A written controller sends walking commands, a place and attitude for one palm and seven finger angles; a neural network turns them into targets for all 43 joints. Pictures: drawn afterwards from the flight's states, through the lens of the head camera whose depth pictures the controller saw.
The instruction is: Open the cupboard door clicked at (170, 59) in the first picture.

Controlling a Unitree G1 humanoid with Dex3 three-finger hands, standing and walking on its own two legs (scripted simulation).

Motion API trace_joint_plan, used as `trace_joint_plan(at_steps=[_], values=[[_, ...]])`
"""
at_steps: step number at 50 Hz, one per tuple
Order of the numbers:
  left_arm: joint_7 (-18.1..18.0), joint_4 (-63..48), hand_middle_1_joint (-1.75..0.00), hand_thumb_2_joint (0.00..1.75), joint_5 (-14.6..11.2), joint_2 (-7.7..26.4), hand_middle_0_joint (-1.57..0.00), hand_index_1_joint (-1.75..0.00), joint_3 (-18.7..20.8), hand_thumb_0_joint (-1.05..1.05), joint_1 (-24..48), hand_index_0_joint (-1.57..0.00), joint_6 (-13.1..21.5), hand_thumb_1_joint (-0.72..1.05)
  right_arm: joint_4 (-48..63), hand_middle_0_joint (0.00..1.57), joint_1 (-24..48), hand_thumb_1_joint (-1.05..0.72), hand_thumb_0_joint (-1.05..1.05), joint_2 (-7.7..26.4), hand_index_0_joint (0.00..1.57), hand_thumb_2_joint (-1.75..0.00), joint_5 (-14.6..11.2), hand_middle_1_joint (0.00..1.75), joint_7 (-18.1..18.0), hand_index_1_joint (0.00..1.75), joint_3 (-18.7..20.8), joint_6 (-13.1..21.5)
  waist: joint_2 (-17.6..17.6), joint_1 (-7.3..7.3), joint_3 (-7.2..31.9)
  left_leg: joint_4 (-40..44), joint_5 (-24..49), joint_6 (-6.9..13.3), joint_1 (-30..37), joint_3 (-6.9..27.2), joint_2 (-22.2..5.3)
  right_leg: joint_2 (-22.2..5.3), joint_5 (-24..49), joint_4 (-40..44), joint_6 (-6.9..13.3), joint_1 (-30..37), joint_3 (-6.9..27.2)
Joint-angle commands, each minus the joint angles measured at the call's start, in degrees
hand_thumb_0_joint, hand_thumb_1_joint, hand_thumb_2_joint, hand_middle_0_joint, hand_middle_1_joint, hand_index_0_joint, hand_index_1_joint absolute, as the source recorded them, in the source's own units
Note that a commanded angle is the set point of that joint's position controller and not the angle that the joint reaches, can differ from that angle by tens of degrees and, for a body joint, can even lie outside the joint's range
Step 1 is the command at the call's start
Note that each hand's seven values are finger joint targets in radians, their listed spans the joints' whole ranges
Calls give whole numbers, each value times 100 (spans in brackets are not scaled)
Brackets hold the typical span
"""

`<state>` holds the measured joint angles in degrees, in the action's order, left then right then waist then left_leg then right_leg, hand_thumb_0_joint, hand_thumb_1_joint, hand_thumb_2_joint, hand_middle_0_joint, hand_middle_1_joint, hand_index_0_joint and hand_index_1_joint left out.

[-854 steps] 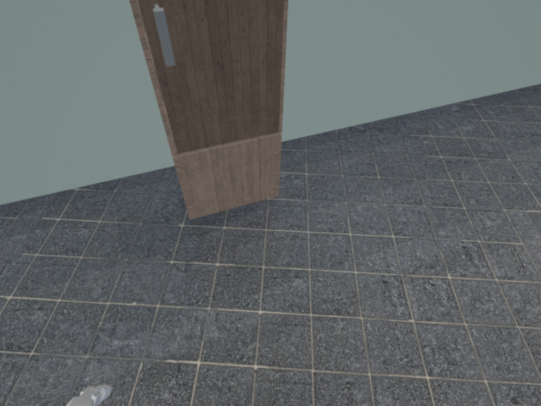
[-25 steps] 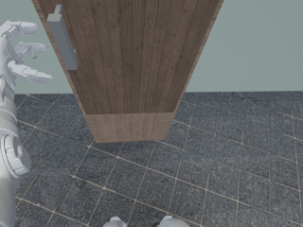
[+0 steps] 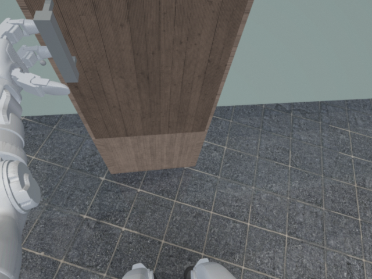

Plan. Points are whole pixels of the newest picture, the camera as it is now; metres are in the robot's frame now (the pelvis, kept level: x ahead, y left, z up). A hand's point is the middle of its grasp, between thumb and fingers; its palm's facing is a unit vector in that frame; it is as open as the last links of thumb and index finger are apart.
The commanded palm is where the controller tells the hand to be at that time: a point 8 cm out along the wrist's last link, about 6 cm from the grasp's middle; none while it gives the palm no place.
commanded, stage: slide the fingers in behind the handle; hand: left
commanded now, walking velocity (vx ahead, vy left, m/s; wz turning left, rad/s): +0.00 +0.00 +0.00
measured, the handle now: (61, 43) +0.58 +0.20 +0.13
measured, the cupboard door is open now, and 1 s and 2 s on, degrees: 0 0 0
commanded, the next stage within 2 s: close the thumb around the handle in 1.16 s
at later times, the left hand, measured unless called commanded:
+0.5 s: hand (58, 64) +0.52 +0.20 +0.12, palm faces +0.01 -1.00 +0.02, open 14.0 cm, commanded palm +0.50 +0.24 +0.13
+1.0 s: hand (67, 64) +0.52 +0.18 +0.12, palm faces +0.05 -1.00 +0.00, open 14.0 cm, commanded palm +0.50 +0.23 +0.13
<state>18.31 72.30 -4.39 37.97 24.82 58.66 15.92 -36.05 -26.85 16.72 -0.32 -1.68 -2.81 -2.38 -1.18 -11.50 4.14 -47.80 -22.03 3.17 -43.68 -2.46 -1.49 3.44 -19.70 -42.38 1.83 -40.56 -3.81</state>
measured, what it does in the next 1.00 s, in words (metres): stands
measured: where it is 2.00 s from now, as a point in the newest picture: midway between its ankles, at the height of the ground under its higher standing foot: outside the picture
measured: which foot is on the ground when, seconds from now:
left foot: down 0.00-1.00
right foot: down 0.00-1.00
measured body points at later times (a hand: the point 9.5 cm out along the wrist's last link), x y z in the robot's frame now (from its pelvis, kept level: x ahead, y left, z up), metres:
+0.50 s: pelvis +0.01 -0.01 +0.00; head +0.12 +0.01 +0.44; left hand +0.52 +0.25 +0.13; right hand +0.01 -0.28 -0.10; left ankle +0.00 +0.08 -0.70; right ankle +0.00 -0.10 -0.70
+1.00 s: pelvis +0.01 -0.01 +0.00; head +0.10 +0.00 +0.44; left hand +0.51 +0.24 +0.13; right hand +0.00 -0.28 -0.11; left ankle +0.00 +0.08 -0.70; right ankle +0.00 -0.10 -0.70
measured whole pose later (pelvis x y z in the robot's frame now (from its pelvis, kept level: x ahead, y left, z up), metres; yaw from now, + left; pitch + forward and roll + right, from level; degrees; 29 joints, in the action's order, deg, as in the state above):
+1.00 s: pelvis +0.01 -0.01 +0.00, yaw +0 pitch +16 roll -2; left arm 12.4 70.8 -4.3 31.1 22.7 56.7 16.5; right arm -35.7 -24.8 15.7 -0.3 -0.7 -2.2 -1.6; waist -1.3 -10.5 4.6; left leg -46.6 -22.1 2.4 -40.9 -2.4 -1.4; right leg 3.5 -20.5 -42.4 2.6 -38.4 -3.6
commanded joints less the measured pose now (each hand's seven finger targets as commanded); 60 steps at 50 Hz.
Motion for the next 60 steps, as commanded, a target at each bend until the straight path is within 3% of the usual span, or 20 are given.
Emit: trace_joint_plan(at_steps=[1, 6, 8, 9, 11, 15, 18, 21, 25, 26, 29, 32, 34, 38, 40, 42, 46, 48, 56, 60], values=[[25, -1307, -120, 30, -196, 1627, -30, -120, 266, 0, 2520, -30, 387, -50, 289, 20, -924, -90, 0, 1113, 20, -90, -2, 30, -35, 30, 391, 64, -828, 159, 2738, 397, 2336, -88, 2296, 654, -20, 45, 1750, 351, -45, 789, 245], [43, -1121, -120, 30, -189, 1496, -30, -120, 146, 0, 2370, -30, 218, -50, 302, 20, -896, -90, 0, 1093, 20, -90, -37, 30, -47, 30, 383, 32, -612, 114, 2332, 425, 2157, -38, 1983, 568, -1, 27, 1810, 425, -70, 846, 272], [16, -1293, -120, 30, -184, 1405, -30, -120, 37, 0, 2630, -30, 244, -50, 287, 20, -896, -90, 0, 1071, 20, -90, -35, 30, -50, 30, 399, 39, -704, 37, 2377, 431, 2217, -45, 2099, 573, -13, 23, 1863, 439, -90, 790, 286], [16, -1420, -120, 30, -212, 1276, -30, -120, -19, 0, 2602, -30, 283, -50, 296, 20, -887, -90, 0, 1053, 20, -90, -26, 30, -36, 30, 404, 53, -835, 71, 2507, 404, 2300, -55, 2224, 572, -3, 29, 1890, 427, -79, 772, 293], [-17, -1489, -120, 30, -255, 1351, -30, -120, 95, 0, 2585, -30, 379, -50, 267, 20, -896, -90, 0, 1060, 20, -90, -15, 30, -39, 30, 411, 60, -759, 71, 2555, 364, 2470, -54, 2310, 587, -19, 35, 1993, 400, -65, 785, 287], [-13, -1262, -120, 30, -272, 1054, -30, -120, -107, 0, 2551, -30, 335, -50, 220, 20, -847, -90, 0, 1035, 20, -90, -34, 30, -18, 30, 412, 69, -642, 3, 2377, 368, 2279, -51, 2171, 568, -4, 20, 1935, 419, -92, 739, 290], [-63, -1560, -120, 30, -252, 880, -30, -120, -190, 0, 2620, -30, 366, -50, 228, 20, -819, -90, 0, 999, 20, -90, -11, 30, 11, 30, 427, 87, -1038, 82, 2737, 319, 2702, -97, 2577, 620, 0, 17, 2084, 345, -66, 673, 257], [-152, -1514, -120, 30, -302, 899, -30, -120, -102, 0, 2601, -30, 355, -50, 211, 20, -826, -90, 0, 1000, 20, -90, -1, 30, 14, 30, 421, 87, -675, 55, 2613, 314, 2703, -60, 2408, 611, 4, 28, 2190, 347, -75, 799, 254], [-249, -1666, -120, 30, -273, 913, -30, -120, -55, 0, 2522, -30, 350, -50, 288, 20, -738, -90, 0, 970, 20, -90, -9, 30, 48, 30, 427, 88, -744, 145, 2747, 338, 2696, -62, 2321, 523, 41, 8, 2395, 332, -92, 1051, 304], [-290, -1656, -120, 30, -265, 1042, -30, -120, 83, 0, 2411, -30, 373, -50, 295, 20, -772, -90, 0, 980, 20, -90, -4, 30, 45, 30, 430, 82, -618, 192, 2775, 299, 2786, -44, 2265, 520, 50, 10, 2499, 296, -72, 1151, 307], [-341, -1494, -120, 30, -203, 816, -30, -120, -134, 0, 2426, -30, 329, -50, 310, 20, -723, -90, 0, 951, 20, -90, -18, 30, 63, 30, 420, 69, -527, 126, 2448, 374, 2467, -47, 2061, 505, 56, 3, 2312, 346, -100, 1073, 305], [-380, -1699, -120, 30, -181, 1004, -30, -120, 8, 0, 2518, -30, 413, -50, 325, 20, -735, -90, 0, 965, 20, -90, -15, 30, 57, 30, 437, 65, -657, 172, 2716, 357, 2642, -54, 2225, 509, 59, 0, 2452, 310, -81, 1175, 324], [-369, -1884, -120, 30, -228, 549, -30, -120, -285, 0, 2596, -30, 469, -50, 320, 20, -714, -90, 0, 905, 20, -90, -11, 30, 87, 30, 448, 90, -854, 141, 2869, 344, 2852, -84, 2530, 548, 48, 18, 2476, 302, -71, 1058, 294], [-381, -1617, -120, 30, -280, 262, -30, -120, -434, 0, 2550, -30, 409, -50, 209, 20, -730, -90, 0, 920, 20, -90, -14, 30, 100, 30, 468, 93, -604, 36, 2556, 349, 2700, -80, 2493, 578, 21, 32, 2252, 364, -82, 811, 252], [-427, -1293, -120, 30, -273, 543, -30, -120, -199, 0, 2383, -30, 293, -50, 215, 20, -740, -90, 0, 965, 20, -90, -20, 30, 76, 30, 453, 89, -343, 85, 2331, 421, 2319, -52, 2101, 533, 49, 11, 2127, 401, -85, 971, 286], [-508, -1405, -120, 30, -210, 696, -30, -120, -138, 0, 2598, -30, 300, -50, 238, 20, -727, -90, 0, 954, 20, -90, -16, 30, 59, 30, 430, 97, -491, 100, 2388, 443, 2247, -34, 2047, 505, 86, -16, 2146, 400, -91, 1041, 327], [-626, -1495, -120, 30, -104, 1046, -30, -120, 97, 0, 2606, -30, 475, -50, 268, 20, -756, -90, 0, 946, 20, -90, 7, 30, 46, 30, 412, 135, -398, 142, 2462, 400, 2229, -18, 1896, 483, 98, -25, 2226, 353, -84, 1220, 365], [-596, -1479, -120, 30, -74, 801, -30, -120, -127, 0, 2629, -30, 548, -50, 287, 20, -712, -90, 0, 915, 20, -90, -5, 30, 57, 30, 409, 149, -514, 113, 2499, 411, 2173, -43, 1984, 488, 95, -14, 2153, 356, -89, 1137, 375], [-386, -1196, -120, 30, -203, 779, -30, -120, -165, 0, 2723, -30, 420, -50, 210, 20, -787, -90, 0, 992, 20, -90, -20, 30, -5, 30, 408, 180, -472, 16, 2456, 429, 1940, -25, 1987, 521, 84, -12, 1877, 427, -79, 998, 357], [-404, -1248, -120, 30, -187, 709, -30, -120, -270, 0, 2861, -30, 421, -50, 182, 20, -797, -90, 0, 989, 20, -90, -11, 30, 3, 30, 408, 205, -633, -17, 2428, 443, 1893, -51, 2053, 550, 63, -6, 1738, 443, -89, 838, 347]])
